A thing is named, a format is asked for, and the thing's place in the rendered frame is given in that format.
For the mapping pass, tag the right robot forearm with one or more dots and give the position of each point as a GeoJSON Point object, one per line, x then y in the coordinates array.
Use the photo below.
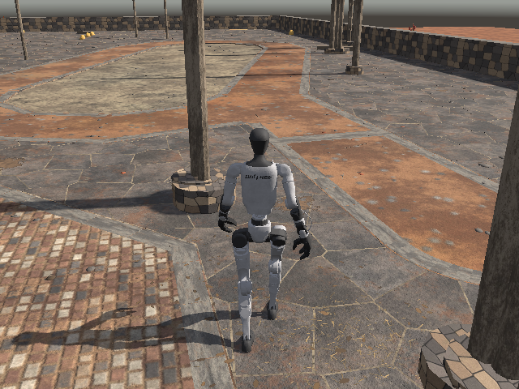
{"type": "Point", "coordinates": [299, 221]}

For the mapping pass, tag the robot left shin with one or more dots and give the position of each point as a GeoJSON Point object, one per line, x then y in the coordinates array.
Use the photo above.
{"type": "Point", "coordinates": [244, 307]}

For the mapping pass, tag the left robot hand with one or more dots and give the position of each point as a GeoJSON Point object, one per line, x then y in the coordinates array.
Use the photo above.
{"type": "Point", "coordinates": [229, 220]}

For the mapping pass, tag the robot right upper arm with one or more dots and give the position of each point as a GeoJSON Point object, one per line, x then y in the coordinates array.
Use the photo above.
{"type": "Point", "coordinates": [288, 184]}

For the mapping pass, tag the robot left upper arm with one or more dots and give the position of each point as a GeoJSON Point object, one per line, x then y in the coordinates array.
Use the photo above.
{"type": "Point", "coordinates": [230, 182]}

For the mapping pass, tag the humanoid robot torso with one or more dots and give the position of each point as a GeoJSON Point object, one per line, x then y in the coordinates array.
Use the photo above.
{"type": "Point", "coordinates": [259, 195]}

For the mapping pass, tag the left robot forearm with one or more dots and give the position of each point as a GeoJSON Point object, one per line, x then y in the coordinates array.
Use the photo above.
{"type": "Point", "coordinates": [224, 210]}

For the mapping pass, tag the right robot hand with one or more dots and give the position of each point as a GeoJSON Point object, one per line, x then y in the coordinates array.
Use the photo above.
{"type": "Point", "coordinates": [306, 248]}

